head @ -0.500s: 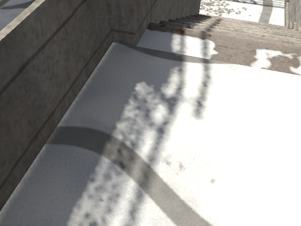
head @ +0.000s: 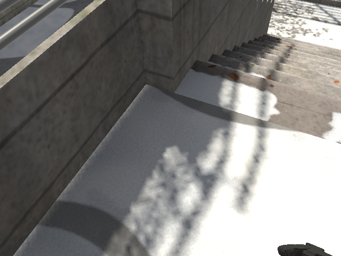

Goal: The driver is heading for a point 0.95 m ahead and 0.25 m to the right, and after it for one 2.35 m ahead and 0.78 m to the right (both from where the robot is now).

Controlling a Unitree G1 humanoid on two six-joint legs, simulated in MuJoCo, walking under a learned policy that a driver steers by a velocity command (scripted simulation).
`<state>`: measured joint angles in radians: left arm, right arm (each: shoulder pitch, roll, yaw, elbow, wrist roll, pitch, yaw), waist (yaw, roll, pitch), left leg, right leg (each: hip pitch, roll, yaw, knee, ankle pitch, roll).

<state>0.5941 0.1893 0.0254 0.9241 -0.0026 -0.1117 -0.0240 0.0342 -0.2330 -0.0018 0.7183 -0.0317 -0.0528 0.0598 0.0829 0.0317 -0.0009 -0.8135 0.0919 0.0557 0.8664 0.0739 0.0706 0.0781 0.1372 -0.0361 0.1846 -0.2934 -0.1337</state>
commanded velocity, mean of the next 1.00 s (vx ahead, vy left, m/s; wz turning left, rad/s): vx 0.92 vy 0.01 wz -0.42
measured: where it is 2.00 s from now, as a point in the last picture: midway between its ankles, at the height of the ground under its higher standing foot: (239, 138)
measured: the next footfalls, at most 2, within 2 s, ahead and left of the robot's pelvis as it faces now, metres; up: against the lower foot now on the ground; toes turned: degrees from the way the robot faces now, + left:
left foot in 0.18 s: +0.35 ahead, +0.05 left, +0.00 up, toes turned +3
right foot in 0.62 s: +0.81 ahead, -0.12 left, +0.00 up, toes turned -11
